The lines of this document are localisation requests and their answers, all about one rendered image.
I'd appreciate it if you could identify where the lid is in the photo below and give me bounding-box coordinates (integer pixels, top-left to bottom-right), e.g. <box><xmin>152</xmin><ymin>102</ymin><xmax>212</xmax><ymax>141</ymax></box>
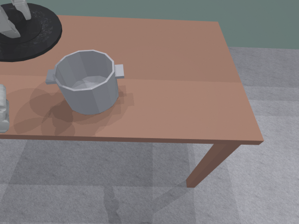
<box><xmin>0</xmin><ymin>3</ymin><xmax>62</xmax><ymax>62</ymax></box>

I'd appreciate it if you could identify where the robot left upper arm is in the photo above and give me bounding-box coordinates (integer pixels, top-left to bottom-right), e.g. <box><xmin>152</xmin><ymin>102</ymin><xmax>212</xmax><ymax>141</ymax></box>
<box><xmin>0</xmin><ymin>84</ymin><xmax>9</xmax><ymax>133</ymax></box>

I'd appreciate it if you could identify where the table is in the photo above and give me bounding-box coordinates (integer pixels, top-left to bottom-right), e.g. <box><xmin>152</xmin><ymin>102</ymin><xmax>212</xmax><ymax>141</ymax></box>
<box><xmin>0</xmin><ymin>15</ymin><xmax>264</xmax><ymax>188</ymax></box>

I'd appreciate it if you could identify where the pot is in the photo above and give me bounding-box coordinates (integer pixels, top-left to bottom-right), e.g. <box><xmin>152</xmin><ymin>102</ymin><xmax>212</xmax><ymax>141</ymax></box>
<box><xmin>45</xmin><ymin>49</ymin><xmax>124</xmax><ymax>115</ymax></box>

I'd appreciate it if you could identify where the robot left hand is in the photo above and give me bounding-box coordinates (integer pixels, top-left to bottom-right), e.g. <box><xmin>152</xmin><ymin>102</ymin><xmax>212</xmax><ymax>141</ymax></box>
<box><xmin>0</xmin><ymin>0</ymin><xmax>31</xmax><ymax>38</ymax></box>

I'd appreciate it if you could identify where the knob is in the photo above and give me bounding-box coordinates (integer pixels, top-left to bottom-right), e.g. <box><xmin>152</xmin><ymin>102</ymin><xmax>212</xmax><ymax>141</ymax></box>
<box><xmin>5</xmin><ymin>9</ymin><xmax>27</xmax><ymax>30</ymax></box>

